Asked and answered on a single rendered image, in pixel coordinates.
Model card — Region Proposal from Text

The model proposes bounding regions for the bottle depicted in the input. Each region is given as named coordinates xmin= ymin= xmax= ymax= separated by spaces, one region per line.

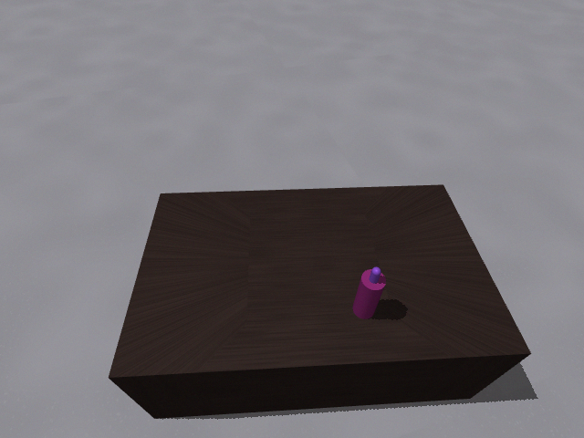
xmin=353 ymin=266 xmax=386 ymax=319

